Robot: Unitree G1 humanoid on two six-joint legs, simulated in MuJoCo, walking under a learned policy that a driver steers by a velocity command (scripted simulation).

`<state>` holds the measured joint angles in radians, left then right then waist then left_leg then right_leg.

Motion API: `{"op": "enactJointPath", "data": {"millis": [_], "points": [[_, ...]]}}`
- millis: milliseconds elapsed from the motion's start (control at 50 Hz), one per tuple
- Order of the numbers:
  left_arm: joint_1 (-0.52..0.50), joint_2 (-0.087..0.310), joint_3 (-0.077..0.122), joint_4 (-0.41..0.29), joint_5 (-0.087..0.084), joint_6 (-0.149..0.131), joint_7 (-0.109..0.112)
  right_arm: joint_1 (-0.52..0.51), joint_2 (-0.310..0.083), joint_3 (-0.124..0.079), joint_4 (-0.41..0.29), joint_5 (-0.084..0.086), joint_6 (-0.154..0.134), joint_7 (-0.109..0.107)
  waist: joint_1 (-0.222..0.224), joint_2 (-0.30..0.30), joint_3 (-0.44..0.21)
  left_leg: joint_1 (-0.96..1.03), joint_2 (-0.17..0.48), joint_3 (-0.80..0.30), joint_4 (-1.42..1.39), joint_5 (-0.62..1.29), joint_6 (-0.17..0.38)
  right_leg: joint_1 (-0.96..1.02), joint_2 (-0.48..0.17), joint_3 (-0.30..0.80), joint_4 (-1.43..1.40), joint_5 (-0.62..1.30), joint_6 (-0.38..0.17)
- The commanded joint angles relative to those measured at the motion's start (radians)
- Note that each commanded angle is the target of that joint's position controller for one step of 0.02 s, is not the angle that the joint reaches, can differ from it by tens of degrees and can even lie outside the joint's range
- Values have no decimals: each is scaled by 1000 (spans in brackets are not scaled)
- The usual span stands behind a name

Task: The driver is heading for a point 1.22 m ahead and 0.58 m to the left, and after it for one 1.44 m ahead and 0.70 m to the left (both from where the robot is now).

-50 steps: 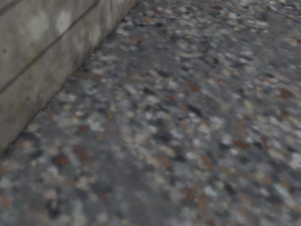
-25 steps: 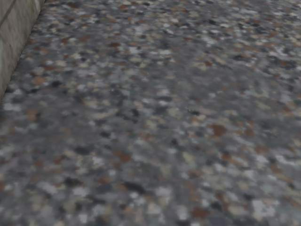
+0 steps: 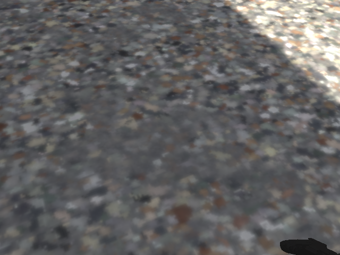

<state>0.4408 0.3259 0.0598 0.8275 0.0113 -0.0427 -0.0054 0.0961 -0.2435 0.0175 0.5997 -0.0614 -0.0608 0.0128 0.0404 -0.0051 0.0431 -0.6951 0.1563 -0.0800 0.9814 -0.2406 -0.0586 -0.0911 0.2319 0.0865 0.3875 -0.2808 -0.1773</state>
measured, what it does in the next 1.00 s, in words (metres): walks ahead, turning left: left foot, then right foot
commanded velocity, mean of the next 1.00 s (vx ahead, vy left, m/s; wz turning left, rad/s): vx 1.00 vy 0.00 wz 0.66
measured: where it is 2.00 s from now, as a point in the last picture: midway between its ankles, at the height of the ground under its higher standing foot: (46, 90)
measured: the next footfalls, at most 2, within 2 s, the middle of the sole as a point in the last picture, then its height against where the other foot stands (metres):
left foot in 0.20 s outside the picture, level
right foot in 0.62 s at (168, 171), level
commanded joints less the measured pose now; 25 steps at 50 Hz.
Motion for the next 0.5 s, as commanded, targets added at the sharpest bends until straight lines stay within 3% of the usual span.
{"op": "enactJointPath", "data": {"millis": [20,60,80,100,140,160,180,200,220,240,260,280,300,320,360,380,420,460,500], "points": [[-93,115,27,-81,-17,-65,-13,-40,-59,-10,-44,28,-2,23,-17,22,51,295,-22,109,-274,380,42,-304,-233,150,-300,302,-95],[-33,122,26,-51,-22,-76,-20,-87,-86,-21,-34,47,0,26,31,30,53,263,-51,145,-369,479,88,-129,-272,117,-345,415,-60],[-13,138,27,-40,-14,-77,-16,-110,-93,-24,-42,47,-2,25,43,0,62,236,-53,142,-408,463,112,-40,-305,108,-332,483,-49],[-5,151,28,-26,-5,-75,-10,-116,-112,-32,-40,43,-3,24,39,1,57,211,-77,154,-439,412,136,64,-320,74,-300,620,-30],[4,194,35,-10,14,-65,8,-52,-152,-55,-16,38,-4,21,-5,-47,-23,264,-169,199,-435,245,169,217,-354,10,-150,1031,11],[-10,210,38,-9,34,-54,18,64,-181,-71,16,45,-1,15,-69,-79,-91,355,-212,199,-416,154,188,255,-374,-16,6,1210,26],[-54,209,38,-17,53,-37,27,273,-207,-89,83,49,5,6,-176,-84,-179,536,-245,210,-417,89,207,215,-371,-58,253,1279,42],[-104,187,29,-34,61,-32,34,483,-254,-113,141,42,12,-5,-283,-49,-247,788,-187,127,-385,-14,240,9,-338,-101,598,1113,61],[-11,53,-5,-92,14,-46,11,522,-379,-150,156,20,17,-8,-186,289,-334,1089,76,-439,-458,-289,433,-448,-157,-118,1094,317,143],[-65,65,-18,-107,35,-71,4,447,-298,-137,155,41,25,9,-166,239,-343,1100,126,-818,-700,-334,451,-639,-101,-18,1151,-117,131],[-170,82,-25,-142,31,-82,5,346,-275,-133,137,43,21,12,-143,126,-192,971,119,-702,-720,-331,434,-708,-192,40,1115,-26,125],[-219,96,-32,-151,38,-90,2,330,-233,-127,147,49,19,15,-125,-4,-131,831,92,-598,-729,-252,404,-663,-242,34,1019,18,124],[-256,86,-37,-169,49,-86,-2,330,-207,-119,161,49,17,10,-98,-38,-63,700,46,-516,-746,-181,381,-626,-268,25,941,9,132],[-259,74,-43,-189,62,-70,-5,323,-175,-105,180,49,14,5,-51,-32,-17,589,-2,-453,-765,-139,363,-586,-283,20,879,-8,150],[-256,51,-57,-206,72,-36,-12,323,-188,-105,187,55,-1,4,-15,13,21,468,-54,-383,-801,-111,370,-560,-307,-4,763,-55,182],[-305,47,-64,-231,70,-28,-15,321,-202,-110,184,57,-8,5,-17,17,48,402,-71,-354,-834,-84,376,-551,-315,-29,684,-33,197],[-433,36,-79,-285,48,-31,-26,313,-213,-119,173,57,-14,5,-42,27,91,299,-111,-309,-888,-16,362,-490,-310,-71,478,130,225],[-506,16,-89,-307,31,-35,-36,322,-225,-131,172,67,-18,10,-79,40,81,276,-143,-274,-893,106,314,-375,-286,-90,299,315,230],[-529,23,-84,-313,21,-38,-31,355,-239,-139,180,78,-22,13,-107,46,43,351,-124,-287,-867,277,285,-305,-264,-91,227,422,219]]}}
